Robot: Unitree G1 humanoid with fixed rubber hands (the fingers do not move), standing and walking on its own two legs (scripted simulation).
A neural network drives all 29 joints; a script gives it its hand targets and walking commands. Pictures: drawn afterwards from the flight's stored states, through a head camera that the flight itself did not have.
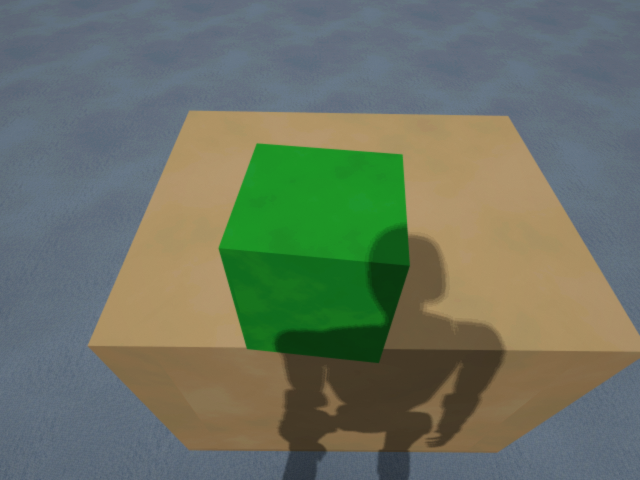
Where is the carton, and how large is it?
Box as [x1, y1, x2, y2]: [219, 143, 409, 362]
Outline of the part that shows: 257,143 219,245 219,251 247,348 378,362 409,266 402,154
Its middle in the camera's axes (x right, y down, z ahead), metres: +0.00 +0.02 +0.58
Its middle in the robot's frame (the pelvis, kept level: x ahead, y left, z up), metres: +0.42 +0.01 +0.02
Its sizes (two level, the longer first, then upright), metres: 0.210 0.200 0.250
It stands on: a pedestal, 0.68 m high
